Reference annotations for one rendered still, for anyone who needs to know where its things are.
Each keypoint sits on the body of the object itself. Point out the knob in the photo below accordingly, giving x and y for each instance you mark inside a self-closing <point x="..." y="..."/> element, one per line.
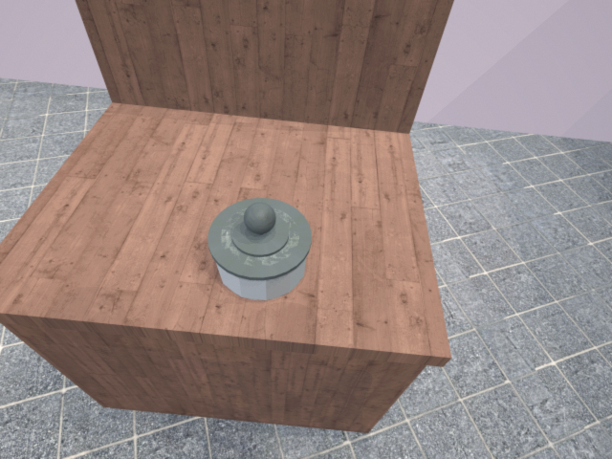
<point x="259" y="218"/>

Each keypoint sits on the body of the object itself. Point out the table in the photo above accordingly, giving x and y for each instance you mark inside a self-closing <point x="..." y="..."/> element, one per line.
<point x="108" y="275"/>

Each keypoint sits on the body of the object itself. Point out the pot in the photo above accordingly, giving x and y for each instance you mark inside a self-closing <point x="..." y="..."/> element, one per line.
<point x="263" y="289"/>

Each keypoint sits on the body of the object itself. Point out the lid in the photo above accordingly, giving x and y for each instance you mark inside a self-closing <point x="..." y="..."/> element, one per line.
<point x="252" y="256"/>

